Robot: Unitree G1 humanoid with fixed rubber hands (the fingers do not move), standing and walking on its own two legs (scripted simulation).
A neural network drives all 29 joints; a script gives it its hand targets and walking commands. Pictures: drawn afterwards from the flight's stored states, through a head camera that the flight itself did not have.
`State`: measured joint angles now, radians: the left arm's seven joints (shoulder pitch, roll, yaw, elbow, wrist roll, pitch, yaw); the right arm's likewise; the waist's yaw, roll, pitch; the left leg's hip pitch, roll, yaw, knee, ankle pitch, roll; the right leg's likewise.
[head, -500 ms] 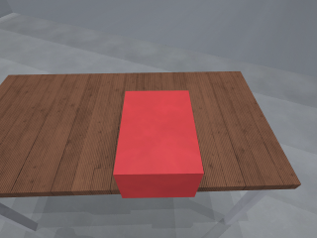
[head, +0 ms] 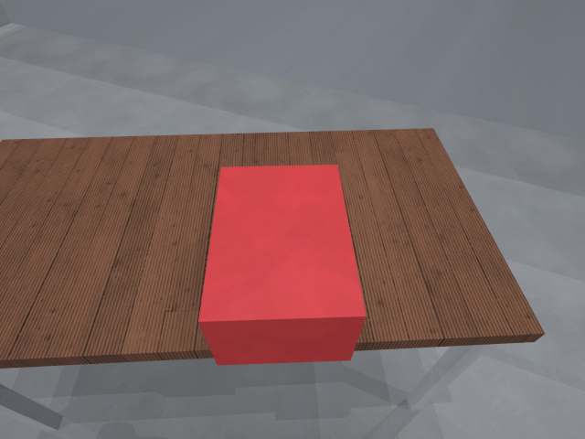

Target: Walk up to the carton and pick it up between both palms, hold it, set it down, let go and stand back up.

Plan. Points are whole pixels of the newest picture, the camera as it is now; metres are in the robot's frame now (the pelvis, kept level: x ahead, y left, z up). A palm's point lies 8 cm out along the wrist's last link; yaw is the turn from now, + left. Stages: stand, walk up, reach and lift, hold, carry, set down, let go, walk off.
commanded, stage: reach and lift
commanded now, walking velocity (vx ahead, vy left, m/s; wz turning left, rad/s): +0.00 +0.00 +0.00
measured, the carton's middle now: (281, 257) +0.42 +0.02 -0.05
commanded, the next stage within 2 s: none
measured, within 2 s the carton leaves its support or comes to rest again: neither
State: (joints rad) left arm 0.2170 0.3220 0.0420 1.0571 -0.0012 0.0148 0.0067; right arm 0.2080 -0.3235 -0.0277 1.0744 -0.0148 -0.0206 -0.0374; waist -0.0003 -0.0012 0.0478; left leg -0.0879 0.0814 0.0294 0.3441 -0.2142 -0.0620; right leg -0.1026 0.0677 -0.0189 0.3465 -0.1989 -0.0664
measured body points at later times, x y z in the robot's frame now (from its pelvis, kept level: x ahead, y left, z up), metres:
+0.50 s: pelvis -0.04 +0.02 -0.02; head -0.05 +0.04 +0.42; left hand +0.10 +0.28 -0.12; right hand +0.10 -0.25 -0.11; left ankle -0.01 +0.16 -0.75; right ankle +0.00 -0.07 -0.75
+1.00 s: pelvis -0.07 +0.02 -0.02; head -0.09 +0.02 +0.43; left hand +0.13 +0.25 -0.08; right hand +0.10 -0.23 -0.07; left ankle -0.01 +0.16 -0.74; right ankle +0.00 -0.07 -0.75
